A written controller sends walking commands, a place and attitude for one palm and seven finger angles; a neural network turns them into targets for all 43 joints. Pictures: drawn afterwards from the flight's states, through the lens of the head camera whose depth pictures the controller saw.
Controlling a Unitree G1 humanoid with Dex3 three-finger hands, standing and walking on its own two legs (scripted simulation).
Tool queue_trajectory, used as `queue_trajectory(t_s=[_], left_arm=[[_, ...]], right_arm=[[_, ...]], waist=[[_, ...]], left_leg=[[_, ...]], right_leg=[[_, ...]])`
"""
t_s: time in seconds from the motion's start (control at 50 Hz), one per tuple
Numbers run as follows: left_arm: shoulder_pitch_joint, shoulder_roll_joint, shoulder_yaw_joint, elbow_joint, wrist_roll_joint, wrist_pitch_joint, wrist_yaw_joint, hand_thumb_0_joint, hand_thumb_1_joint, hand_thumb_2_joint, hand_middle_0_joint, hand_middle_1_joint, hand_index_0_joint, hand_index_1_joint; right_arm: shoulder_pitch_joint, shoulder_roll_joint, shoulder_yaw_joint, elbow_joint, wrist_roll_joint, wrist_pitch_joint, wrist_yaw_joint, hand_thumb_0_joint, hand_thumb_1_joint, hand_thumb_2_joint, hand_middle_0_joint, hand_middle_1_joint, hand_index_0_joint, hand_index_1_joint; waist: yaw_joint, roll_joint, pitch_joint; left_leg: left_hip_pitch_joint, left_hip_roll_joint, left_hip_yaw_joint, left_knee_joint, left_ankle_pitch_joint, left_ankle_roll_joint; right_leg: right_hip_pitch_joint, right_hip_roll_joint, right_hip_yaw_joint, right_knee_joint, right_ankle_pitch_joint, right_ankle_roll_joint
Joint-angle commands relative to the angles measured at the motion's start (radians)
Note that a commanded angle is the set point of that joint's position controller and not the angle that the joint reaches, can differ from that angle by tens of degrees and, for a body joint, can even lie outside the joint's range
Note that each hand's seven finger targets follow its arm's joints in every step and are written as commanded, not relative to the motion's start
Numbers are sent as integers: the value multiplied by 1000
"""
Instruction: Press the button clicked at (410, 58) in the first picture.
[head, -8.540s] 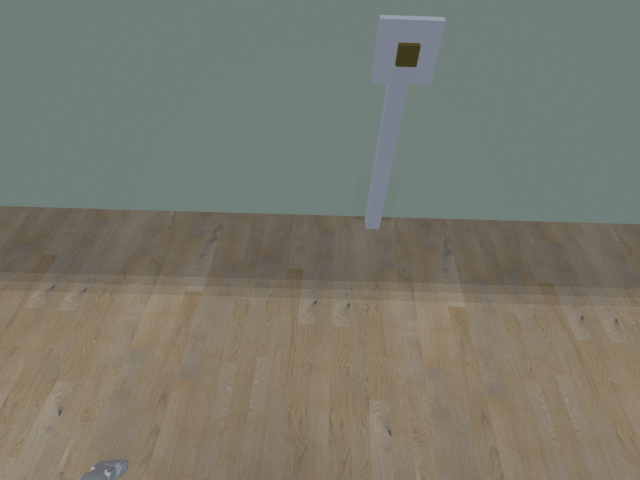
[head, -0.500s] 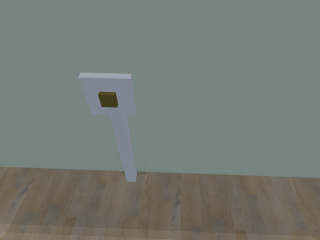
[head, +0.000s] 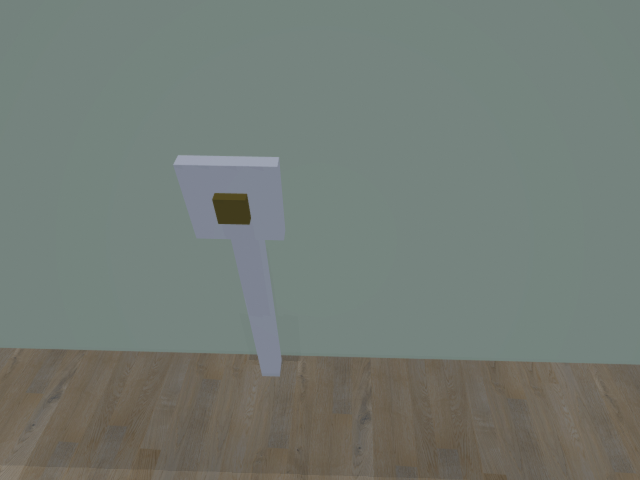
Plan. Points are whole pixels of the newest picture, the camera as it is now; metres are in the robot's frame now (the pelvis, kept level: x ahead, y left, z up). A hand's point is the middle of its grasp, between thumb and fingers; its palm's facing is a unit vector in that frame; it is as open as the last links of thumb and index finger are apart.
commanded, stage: look again from close up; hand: left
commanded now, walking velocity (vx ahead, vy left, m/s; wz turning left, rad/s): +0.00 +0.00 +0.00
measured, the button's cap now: (232, 207) +0.57 +0.20 +0.01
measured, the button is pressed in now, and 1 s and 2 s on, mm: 0 0 0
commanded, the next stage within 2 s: shuffle to correct the standing spot in 0.20 s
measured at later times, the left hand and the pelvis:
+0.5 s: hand out of the picture +0.01 +0.16 -0.18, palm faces +0.03 -0.99 -0.16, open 7.3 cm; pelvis +0.04 +0.00 +0.00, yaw -1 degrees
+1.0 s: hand out of the picture +0.09 +0.15 -0.18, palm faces +0.06 -0.99 -0.16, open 7.4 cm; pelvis +0.11 +0.00 +0.00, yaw +0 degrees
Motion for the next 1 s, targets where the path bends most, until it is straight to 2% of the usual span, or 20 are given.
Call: queue_trajectory(t_s=[0.0,0.08,0.28,0.32,0.4,0.44,0.5,0.56,0.6,0.62,0.66,0.7,0.74,0.76,0.78,0.8,0.84,0.86,0.94,0.98], left_arm=[[64,64,0,-30,-3,-13,3,0,900,900,-200,-300,-200,-300],[52,73,-1,-36,-4,-12,4,0,900,900,-200,-300,-200,-300],[51,81,0,-17,-4,-14,6,0,900,900,-200,-300,-200,-300],[61,73,0,-5,-2,-10,3,0,900,900,-200,-300,-200,-300],[71,64,4,-7,10,-5,-6,0,900,900,-200,-300,-200,-300],[83,59,8,-7,13,-9,-11,0,900,900,-200,-300,-200,-300],[115,56,15,-4,13,-20,-13,0,900,900,-200,-300,-200,-300],[168,81,29,14,10,-31,-11,0,900,900,-200,-300,-200,-300],[251,126,47,39,8,-42,-5,0,900,900,-200,-300,-200,-300],[278,129,54,43,11,-46,0,0,900,900,-200,-300,-200,-300],[285,125,55,41,22,-49,6,0,900,900,-200,-300,-200,-300],[203,119,53,17,20,-46,7,0,900,900,-200,-300,-200,-300],[124,87,46,-3,8,-34,7,0,900,900,-200,-300,-200,-300],[115,48,32,-5,3,-26,8,0,900,900,-200,-300,-200,-300],[155,8,23,-4,-3,-19,12,0,900,900,-200,-300,-200,-300],[148,2,16,1,-1,-12,20,0,900,900,-200,-300,-200,-300],[141,14,9,19,-4,3,23,0,900,900,-200,-300,-200,-300],[130,26,11,19,-4,6,23,0,900,900,-200,-300,-200,-300],[99,44,26,-8,2,19,17,0,900,900,-200,-300,-200,-300],[91,49,35,-33,7,28,13,0,900,900,-200,-300,-200,-300]], right_arm=[[23,-112,-16,-41,8,-21,-8,0,-900,-900,200,300,200,300],[19,-120,-12,-22,8,-19,-7,0,-900,-900,200,300,200,300],[-13,-124,-9,13,11,-20,-11,0,-900,-900,200,300,200,300],[-9,-120,-8,24,9,-16,-11,0,-900,-900,200,300,200,300],[-15,-132,-20,21,4,-5,-7,0,-900,-900,200,300,200,300],[-8,-136,-27,21,4,-6,-6,0,-900,-900,200,300,200,300],[-6,-123,-31,15,6,-16,-8,0,-900,-900,200,300,200,300],[-6,-92,-28,11,7,-24,-9,0,-900,-900,200,300,200,300],[-33,-59,-27,-7,7,-26,-5,0,-900,-900,200,300,200,300],[-78,-49,-27,-27,7,-27,-3,0,-900,-900,200,300,200,300],[-145,-41,-31,-50,11,-31,6,0,-900,-900,200,300,200,300],[-117,-25,-33,-41,14,-32,14,0,-900,-900,200,300,200,300],[-5,-4,-24,19,13,-28,9,0,-900,-900,200,300,200,300],[54,-52,-24,54,10,-32,-1,0,-900,-900,200,300,200,300],[75,-116,-29,59,4,-32,-11,0,-900,-900,200,300,200,300],[55,-126,-27,56,8,-24,-19,0,-900,-900,200,300,200,300],[-7,-113,-18,48,15,-21,-35,0,-900,-900,200,300,200,300],[-14,-118,-20,47,16,-20,-38,0,-900,-900,200,300,200,300],[-54,-147,-50,17,16,-5,-44,0,-900,-900,200,300,200,300],[-72,-163,-64,-4,14,3,-42,0,-900,-900,200,300,200,300]], waist=[[21,1,122],[15,-26,130],[9,-3,85],[7,-1,82],[6,32,162],[6,30,169],[14,12,155],[23,-87,123],[47,-235,96],[66,-227,107],[74,-137,112],[32,-124,82],[-27,-105,79],[-38,-3,73],[-18,141,28],[-11,177,34],[10,190,80],[7,152,74],[5,72,33],[11,71,31]], left_leg=[[-154,119,-157,-229,48,20],[-119,111,-143,-220,98,16],[-25,108,-105,-193,228,9],[-27,107,-105,-192,103,14],[-84,126,-140,-229,-148,37],[-79,141,-154,-229,-161,51],[-76,131,-127,-158,-47,58],[-123,67,-32,5,37,32],[-253,11,53,201,-99,5],[-324,21,43,283,-217,2],[-391,42,20,345,-285,6],[-252,53,16,204,-189,9],[21,17,60,-52,76,-7],[117,90,-26,-92,277,8],[138,261,-200,-113,544,87],[109,329,-244,-141,741,142],[135,319,-201,-126,1060,158],[172,304,-175,-108,1137,151],[221,289,-127,-86,1059,133],[165,282,-112,-85,946,123]], right_leg=[[98,-53,78,-63,47,-31],[93,-60,82,-74,59,-29],[118,-71,89,-79,135,-29],[116,-64,84,-72,38,-34],[41,-34,60,-37,-123,-44],[23,-22,50,-12,-126,-49],[44,-31,70,1,-64,-62],[128,-93,157,-39,49,-98],[240,-225,322,-132,175,-172],[270,-276,380,-163,250,-225],[301,-312,385,-169,351,-273],[208,-258,262,-142,317,-228],[51,-147,120,-56,267,-135],[-20,-81,60,46,195,-76],[-51,-26,11,93,-28,-21],[-18,-2,5,143,-235,-8],[-46,-26,47,184,-280,-3],[-51,-30,48,173,-263,0],[-49,-27,35,100,-154,2],[-29,-24,31,103,-89,-4]])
